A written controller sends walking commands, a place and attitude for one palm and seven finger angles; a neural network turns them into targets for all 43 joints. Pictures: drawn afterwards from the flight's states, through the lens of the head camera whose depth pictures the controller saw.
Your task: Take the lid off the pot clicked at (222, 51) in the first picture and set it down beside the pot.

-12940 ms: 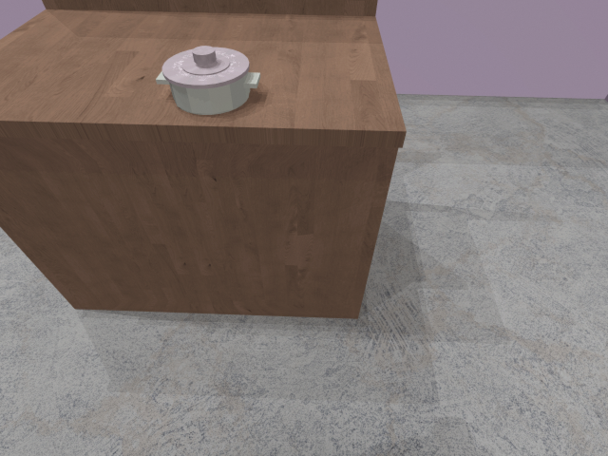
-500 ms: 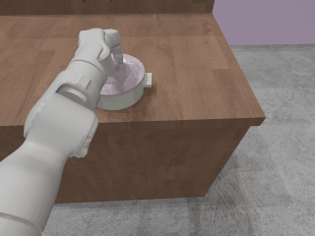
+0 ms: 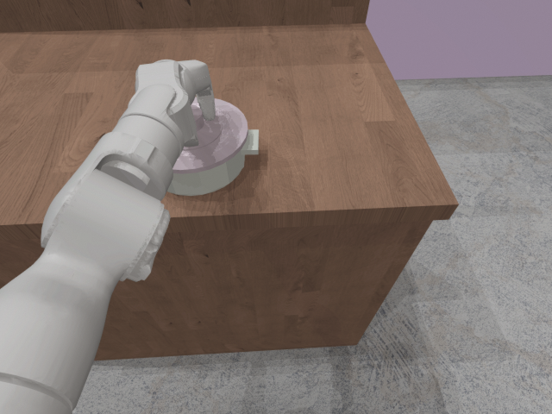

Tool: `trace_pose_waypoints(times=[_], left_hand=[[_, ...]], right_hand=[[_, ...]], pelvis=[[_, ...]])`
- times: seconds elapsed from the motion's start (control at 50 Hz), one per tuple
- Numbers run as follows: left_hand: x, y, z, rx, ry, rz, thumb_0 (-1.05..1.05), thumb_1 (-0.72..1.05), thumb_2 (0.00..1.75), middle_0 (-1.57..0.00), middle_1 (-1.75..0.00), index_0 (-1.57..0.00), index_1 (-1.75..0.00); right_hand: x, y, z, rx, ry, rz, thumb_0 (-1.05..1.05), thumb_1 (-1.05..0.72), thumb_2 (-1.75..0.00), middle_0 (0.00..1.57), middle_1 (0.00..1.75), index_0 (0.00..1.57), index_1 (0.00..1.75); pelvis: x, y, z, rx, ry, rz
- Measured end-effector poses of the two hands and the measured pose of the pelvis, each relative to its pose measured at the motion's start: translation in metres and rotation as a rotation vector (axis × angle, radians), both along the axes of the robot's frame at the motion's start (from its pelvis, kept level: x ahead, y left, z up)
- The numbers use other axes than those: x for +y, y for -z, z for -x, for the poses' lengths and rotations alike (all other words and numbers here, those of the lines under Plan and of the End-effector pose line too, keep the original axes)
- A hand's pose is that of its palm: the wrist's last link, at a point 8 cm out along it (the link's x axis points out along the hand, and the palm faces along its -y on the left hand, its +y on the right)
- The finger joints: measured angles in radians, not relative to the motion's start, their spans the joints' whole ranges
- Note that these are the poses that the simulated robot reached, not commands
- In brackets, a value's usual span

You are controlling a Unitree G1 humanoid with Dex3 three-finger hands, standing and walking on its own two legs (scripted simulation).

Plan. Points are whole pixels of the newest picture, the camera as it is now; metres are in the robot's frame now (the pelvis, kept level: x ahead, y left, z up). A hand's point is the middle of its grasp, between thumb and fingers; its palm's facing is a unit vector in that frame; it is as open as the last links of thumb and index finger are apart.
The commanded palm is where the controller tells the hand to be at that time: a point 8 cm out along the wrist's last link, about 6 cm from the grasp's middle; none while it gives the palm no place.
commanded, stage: close the fingers and squeeze the knob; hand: left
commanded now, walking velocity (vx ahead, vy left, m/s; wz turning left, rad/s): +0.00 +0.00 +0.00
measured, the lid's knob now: (188, 119) +0.53 +0.09 +0.16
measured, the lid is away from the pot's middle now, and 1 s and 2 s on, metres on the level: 0.00 0.01 0.01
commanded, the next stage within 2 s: lift the lid straight up in 1.02 s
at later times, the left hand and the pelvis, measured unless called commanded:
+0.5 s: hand (184, 119) +0.49 +0.08 +0.18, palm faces -0.41 -0.06 -0.91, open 7.4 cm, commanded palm +0.50 +0.09 +0.22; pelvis +0.01 -0.01 +0.00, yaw +0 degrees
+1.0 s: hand (183, 120) +0.49 +0.08 +0.18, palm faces -0.42 -0.08 -0.90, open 7.3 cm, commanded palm +0.51 +0.09 +0.22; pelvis +0.00 +0.00 +0.00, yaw +0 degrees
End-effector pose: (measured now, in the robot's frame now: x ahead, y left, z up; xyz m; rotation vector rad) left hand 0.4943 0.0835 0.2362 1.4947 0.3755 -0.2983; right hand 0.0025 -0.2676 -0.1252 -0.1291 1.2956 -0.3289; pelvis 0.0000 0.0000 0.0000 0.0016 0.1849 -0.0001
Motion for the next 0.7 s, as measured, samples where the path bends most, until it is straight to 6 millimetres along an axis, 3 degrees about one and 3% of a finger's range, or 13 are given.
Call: trace_pose_waypoints(times=[0.28, 0.48, 0.7], left_hand=[[0.003, -0.001, -0.004, -0.001, -0.006, 0.019, 0.0, 0.25, 0.82, -0.55, -1.05, -0.6, -1.07], [0.003, -0.002, -0.002, -0.01, 0.0, 0.004, 0.0, 0.3, 0.71, -0.56, -1.02, -0.6, -1.05], [0.004, -0.001, 0.0, -0.01, 0.002, 0.015, 0.0, 0.34, 0.7, -0.53, -1.01, -0.58, -1.03]], right_hand=[[-0.008, -0.003, -0.012, -0.018, -0.004, 0.008, 0.0, -0.9, -0.89, 0.2, 0.3, 0.2, 0.3], [-0.007, -0.002, -0.029, -0.042, -0.022, -0.007, 0.0, -0.9, -0.89, 0.2, 0.3, 0.2, 0.3], [-0.004, -0.002, -0.038, -0.062, -0.03, -0.017, 0.0, -0.9, -0.89, 0.2, 0.3, 0.2, 0.3]], pelvis=[[-0.005, -0.001, -0.005, -0.003, 0.005, -0.003], [-0.005, -0.001, -0.006, -0.009, 0.001, -0.003], [-0.005, -0.001, -0.006, -0.015, 0.004, -0.003]])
